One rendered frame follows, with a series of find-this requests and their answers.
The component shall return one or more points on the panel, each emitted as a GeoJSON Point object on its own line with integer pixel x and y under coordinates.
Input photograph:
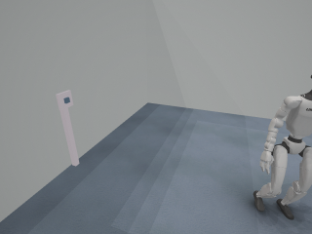
{"type": "Point", "coordinates": [65, 118]}

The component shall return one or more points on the robot right upper arm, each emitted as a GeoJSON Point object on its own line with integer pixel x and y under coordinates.
{"type": "Point", "coordinates": [288, 104]}

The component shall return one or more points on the humanoid robot torso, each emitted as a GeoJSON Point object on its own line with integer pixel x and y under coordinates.
{"type": "Point", "coordinates": [299, 124]}

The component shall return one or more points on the robot right forearm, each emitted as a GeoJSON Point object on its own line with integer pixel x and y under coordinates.
{"type": "Point", "coordinates": [271, 137]}

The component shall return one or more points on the button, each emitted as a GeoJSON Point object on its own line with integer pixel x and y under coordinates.
{"type": "Point", "coordinates": [66, 100]}

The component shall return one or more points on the robot left foot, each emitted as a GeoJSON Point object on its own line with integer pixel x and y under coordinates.
{"type": "Point", "coordinates": [285, 209]}

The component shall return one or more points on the robot right hand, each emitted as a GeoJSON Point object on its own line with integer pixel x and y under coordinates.
{"type": "Point", "coordinates": [266, 157]}

